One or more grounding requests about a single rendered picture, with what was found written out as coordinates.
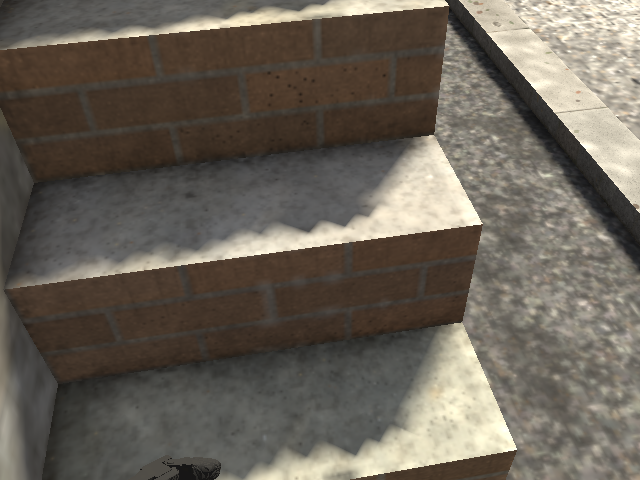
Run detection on left robot hand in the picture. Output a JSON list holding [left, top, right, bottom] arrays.
[[128, 455, 221, 480]]

